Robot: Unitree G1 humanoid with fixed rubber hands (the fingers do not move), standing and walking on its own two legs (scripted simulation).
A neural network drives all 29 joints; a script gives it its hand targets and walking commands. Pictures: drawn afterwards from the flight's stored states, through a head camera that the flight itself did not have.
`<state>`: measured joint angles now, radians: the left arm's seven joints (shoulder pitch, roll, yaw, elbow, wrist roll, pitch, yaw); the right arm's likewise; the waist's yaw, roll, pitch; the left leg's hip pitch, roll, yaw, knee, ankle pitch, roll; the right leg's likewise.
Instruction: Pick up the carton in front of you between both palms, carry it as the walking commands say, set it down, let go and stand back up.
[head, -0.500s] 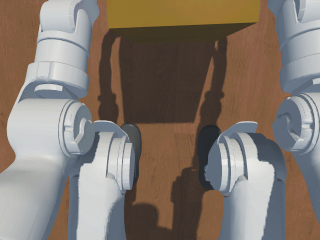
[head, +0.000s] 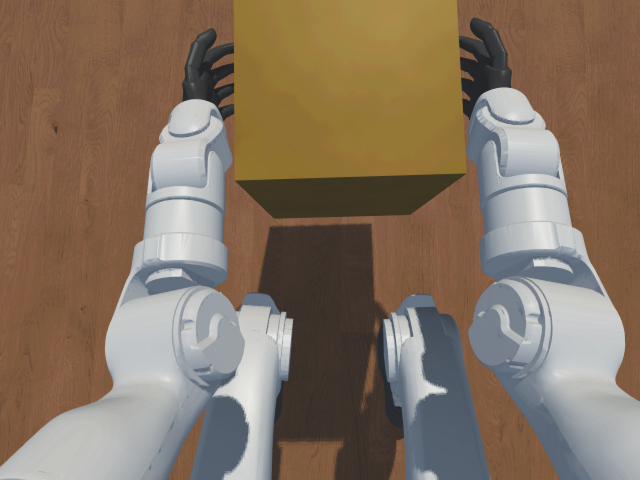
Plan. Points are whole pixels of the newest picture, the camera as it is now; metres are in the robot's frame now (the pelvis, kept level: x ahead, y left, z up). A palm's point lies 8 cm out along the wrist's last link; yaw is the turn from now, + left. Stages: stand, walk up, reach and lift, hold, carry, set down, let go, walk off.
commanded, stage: reach and lift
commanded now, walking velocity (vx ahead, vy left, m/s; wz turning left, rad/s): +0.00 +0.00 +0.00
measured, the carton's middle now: (342, 123) +0.53 -0.01 -0.13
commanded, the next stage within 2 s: none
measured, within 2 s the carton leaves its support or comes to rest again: neither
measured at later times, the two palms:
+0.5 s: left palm (133, 67) +0.49 +0.14 +0.08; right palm (568, 59) +0.49 -0.16 +0.08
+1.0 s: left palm out of the picture +0.44 +0.14 +0.23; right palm out of the picture +0.43 -0.15 +0.23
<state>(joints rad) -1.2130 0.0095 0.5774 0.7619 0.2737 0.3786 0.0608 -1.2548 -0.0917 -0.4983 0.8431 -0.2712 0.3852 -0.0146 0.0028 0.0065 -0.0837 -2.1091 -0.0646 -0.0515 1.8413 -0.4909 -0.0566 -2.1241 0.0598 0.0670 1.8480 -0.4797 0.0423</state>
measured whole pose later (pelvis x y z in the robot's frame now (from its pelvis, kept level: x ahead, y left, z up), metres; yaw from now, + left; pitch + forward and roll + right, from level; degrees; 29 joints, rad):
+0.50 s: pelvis +0.04 +0.00 +0.12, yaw -1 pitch +39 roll +1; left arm -0.85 -0.08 0.48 0.59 0.23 0.41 0.04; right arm -0.87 0.04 -0.44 0.62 -0.25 0.43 -0.01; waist 0.01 0.01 -0.24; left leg -1.68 -0.05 -0.06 1.49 -0.49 -0.04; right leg -1.69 0.04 0.07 1.49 -0.48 0.03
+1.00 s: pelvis +0.08 +0.00 +0.25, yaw -1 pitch +20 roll +0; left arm -0.49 -0.15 0.40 0.51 0.25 0.40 0.02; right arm -0.49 0.13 -0.37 0.52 -0.25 0.41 0.00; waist 0.00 0.01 -0.17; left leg -0.92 -0.03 -0.06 0.94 -0.37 -0.02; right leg -0.93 0.03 0.07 0.94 -0.37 0.02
